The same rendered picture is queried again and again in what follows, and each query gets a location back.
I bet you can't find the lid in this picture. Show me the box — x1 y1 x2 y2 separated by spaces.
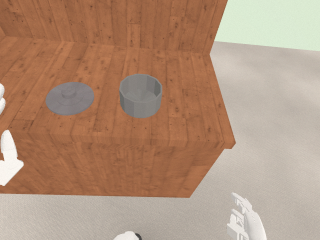
45 82 95 116

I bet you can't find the knob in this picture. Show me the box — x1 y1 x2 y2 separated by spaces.
61 86 77 99

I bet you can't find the robot left hand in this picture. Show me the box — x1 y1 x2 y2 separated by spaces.
0 83 24 186

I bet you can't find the table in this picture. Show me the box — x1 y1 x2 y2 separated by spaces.
0 0 236 198

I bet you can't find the robot right hand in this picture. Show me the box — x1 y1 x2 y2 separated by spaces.
227 192 267 240

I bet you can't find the pot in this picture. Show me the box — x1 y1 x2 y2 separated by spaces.
119 73 163 118

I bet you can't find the left robot shin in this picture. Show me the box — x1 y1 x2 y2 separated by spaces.
125 231 138 238

